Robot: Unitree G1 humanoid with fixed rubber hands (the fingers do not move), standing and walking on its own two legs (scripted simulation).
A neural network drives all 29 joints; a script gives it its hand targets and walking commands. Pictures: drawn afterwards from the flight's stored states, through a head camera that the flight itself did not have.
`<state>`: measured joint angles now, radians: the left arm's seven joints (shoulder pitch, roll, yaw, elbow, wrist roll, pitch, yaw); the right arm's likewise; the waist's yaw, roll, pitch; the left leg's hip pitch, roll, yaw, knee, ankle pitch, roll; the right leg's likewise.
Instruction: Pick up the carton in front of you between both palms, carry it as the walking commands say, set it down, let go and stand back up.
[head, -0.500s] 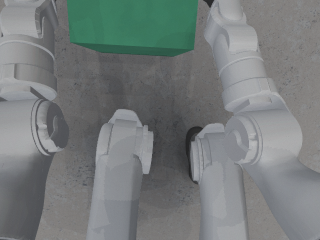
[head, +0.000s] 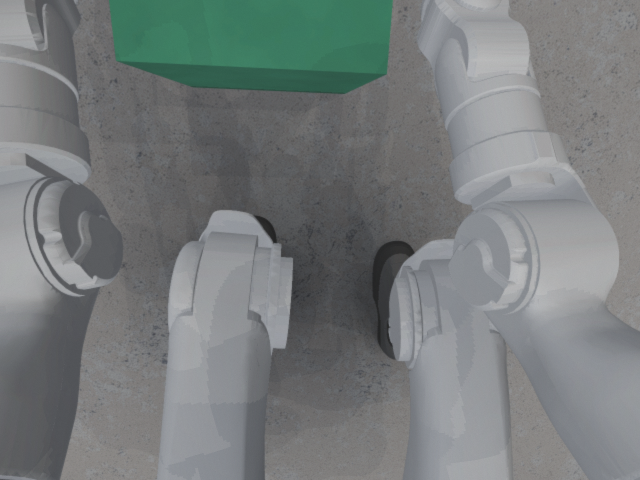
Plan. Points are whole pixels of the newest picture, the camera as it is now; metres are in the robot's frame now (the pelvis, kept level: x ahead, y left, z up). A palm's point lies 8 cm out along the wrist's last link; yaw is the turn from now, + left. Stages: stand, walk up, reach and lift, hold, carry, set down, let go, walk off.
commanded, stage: set down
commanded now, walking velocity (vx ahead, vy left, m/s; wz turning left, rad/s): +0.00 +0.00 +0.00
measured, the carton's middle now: out of the picture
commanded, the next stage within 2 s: let go in 1.42 s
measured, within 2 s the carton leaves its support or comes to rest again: neither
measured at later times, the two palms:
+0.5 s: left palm out of the picture +0.52 +0.35 -0.16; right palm out of the picture +0.58 -0.03 -0.16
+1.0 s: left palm out of the picture +0.52 +0.36 +0.01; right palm out of the picture +0.58 -0.02 +0.01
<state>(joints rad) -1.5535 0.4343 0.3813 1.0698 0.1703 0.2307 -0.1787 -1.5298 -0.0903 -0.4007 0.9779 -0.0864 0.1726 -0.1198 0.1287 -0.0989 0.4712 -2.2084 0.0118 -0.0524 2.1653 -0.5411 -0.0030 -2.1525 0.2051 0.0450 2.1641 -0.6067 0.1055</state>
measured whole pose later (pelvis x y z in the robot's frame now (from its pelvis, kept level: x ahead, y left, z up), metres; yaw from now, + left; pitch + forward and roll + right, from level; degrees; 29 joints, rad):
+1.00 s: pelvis +0.01 +0.01 +0.12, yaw +2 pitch +42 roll -7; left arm -1.41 0.50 0.28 0.99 0.00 0.22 -0.10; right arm -1.35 -0.14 -0.31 0.80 0.01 0.26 -0.21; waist 0.07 -0.06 0.15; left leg -2.03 -0.03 -0.07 1.75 -0.46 0.02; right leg -1.93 0.10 0.02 1.73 -0.55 0.08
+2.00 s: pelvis +0.10 +0.02 +0.35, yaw +7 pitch +29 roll -1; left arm -0.36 0.26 0.22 0.64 0.03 0.04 -0.11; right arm -0.32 -0.09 -0.14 0.55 -0.09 0.07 -0.04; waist 0.03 -0.02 -0.05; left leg -0.99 -0.05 -0.06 0.72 -0.23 0.02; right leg -0.91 0.03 0.07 0.72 -0.31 0.04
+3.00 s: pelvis +0.15 +0.01 +0.39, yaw +7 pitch +0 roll +0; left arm 0.22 0.33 0.06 0.60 0.04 0.05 0.00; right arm 0.18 -0.29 -0.04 0.69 -0.04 0.03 -0.01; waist 0.01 -0.02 0.01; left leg -0.22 -0.02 -0.04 0.52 -0.30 0.00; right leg -0.16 0.03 0.07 0.50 -0.34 0.00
